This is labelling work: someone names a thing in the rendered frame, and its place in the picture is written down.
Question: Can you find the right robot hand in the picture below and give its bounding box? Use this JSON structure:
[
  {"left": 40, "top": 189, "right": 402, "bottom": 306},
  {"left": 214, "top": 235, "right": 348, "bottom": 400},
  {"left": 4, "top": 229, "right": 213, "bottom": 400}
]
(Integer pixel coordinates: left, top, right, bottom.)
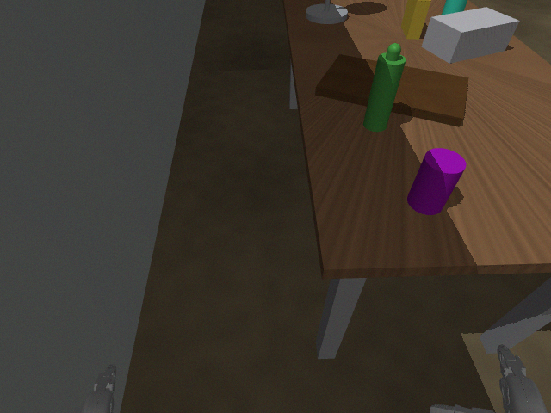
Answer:
[{"left": 430, "top": 345, "right": 548, "bottom": 413}]

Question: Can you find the table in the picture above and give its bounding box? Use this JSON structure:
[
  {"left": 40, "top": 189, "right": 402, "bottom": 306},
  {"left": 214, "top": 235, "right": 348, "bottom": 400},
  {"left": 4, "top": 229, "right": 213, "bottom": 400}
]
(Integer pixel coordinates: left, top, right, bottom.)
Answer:
[{"left": 282, "top": 0, "right": 551, "bottom": 359}]

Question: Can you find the left robot hand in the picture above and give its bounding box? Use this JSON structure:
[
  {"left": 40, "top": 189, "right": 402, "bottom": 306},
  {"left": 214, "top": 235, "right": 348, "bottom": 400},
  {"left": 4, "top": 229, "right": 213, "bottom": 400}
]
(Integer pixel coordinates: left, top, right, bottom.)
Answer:
[{"left": 81, "top": 364, "right": 116, "bottom": 413}]

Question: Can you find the desk lamp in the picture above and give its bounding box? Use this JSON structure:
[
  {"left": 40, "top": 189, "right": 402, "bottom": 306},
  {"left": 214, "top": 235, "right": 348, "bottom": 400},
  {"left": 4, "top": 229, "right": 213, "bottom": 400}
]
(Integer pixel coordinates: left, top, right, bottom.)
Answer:
[{"left": 306, "top": 0, "right": 348, "bottom": 24}]

